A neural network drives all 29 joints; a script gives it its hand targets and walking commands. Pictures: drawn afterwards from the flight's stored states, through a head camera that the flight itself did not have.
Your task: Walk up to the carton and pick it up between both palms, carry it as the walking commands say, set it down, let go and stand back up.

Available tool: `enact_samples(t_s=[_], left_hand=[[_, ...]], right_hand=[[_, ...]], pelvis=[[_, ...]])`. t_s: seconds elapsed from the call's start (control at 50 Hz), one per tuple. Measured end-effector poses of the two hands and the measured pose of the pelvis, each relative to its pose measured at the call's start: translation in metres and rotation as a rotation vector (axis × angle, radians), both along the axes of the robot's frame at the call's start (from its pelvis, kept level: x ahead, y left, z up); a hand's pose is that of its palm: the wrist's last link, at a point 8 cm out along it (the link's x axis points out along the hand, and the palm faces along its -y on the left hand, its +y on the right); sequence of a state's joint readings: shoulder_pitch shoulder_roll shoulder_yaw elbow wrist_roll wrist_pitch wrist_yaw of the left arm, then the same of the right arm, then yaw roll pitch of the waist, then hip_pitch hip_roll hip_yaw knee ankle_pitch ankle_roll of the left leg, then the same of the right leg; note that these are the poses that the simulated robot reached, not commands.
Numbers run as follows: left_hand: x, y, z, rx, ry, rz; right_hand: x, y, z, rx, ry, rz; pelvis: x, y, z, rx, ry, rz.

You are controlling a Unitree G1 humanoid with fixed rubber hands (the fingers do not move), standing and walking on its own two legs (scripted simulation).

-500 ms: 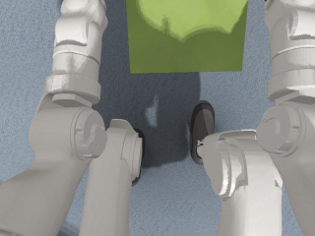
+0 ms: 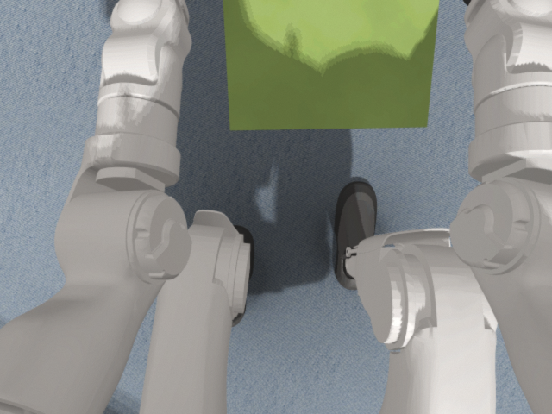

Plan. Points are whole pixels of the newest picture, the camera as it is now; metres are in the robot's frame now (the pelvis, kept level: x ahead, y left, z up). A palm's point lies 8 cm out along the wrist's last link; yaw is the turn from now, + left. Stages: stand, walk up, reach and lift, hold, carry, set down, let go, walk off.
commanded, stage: set down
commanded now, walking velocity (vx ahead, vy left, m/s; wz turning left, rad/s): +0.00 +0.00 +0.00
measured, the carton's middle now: (318, 42) +0.52 -0.05 -0.27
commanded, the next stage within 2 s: none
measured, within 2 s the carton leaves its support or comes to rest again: neither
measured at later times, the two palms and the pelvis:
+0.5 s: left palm out of the picture +0.55 +0.10 -0.18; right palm out of the picture +0.54 -0.20 -0.20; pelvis +0.01 +0.00 +0.00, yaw +1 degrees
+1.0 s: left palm (173, 17) +0.53 +0.12 -0.19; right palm (547, 16) +0.52 -0.28 -0.19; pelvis -0.01 +0.00 +0.00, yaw +1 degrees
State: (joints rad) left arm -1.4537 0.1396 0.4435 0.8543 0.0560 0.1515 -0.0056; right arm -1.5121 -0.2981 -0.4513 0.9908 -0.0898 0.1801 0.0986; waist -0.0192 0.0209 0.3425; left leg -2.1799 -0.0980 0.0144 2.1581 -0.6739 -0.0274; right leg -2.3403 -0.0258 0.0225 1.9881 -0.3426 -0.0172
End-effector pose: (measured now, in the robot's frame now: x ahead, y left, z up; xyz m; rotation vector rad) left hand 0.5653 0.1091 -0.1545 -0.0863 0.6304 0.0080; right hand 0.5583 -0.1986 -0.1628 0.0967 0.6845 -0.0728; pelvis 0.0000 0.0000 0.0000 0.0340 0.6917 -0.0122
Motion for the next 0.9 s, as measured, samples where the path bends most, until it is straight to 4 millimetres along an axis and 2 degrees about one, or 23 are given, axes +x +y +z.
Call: enact_samples(t_s=[0.28,0.5,0.66,0.78,0.9], left_hand=[[-0.001,0.000,-0.008,0.013,-0.004,-0.010],[-0.017,-0.006,-0.029,0.165,0.035,-0.095],[-0.040,-0.005,-0.052,0.176,0.108,-0.121],[-0.046,-0.002,-0.063,0.185,0.133,-0.129],[-0.035,0.010,-0.050,0.204,0.060,-0.112]], right_hand=[[-0.001,0.000,-0.011,-0.013,0.008,0.002],[-0.015,-0.002,-0.034,-0.110,0.077,-0.012],[-0.030,-0.033,-0.041,-0.163,0.092,-0.097],[-0.037,-0.051,-0.049,-0.176,0.109,-0.134],[-0.039,-0.077,-0.044,-0.225,0.076,-0.143]], pelvis=[[0.003,0.001,0.000,-0.003,0.014,0.007],[0.005,0.001,0.000,-0.003,0.024,0.012],[0.005,0.002,-0.001,-0.006,0.024,0.012],[0.004,0.000,-0.002,-0.003,0.013,0.015],[-0.004,-0.002,0.001,-0.001,-0.079,0.013]])
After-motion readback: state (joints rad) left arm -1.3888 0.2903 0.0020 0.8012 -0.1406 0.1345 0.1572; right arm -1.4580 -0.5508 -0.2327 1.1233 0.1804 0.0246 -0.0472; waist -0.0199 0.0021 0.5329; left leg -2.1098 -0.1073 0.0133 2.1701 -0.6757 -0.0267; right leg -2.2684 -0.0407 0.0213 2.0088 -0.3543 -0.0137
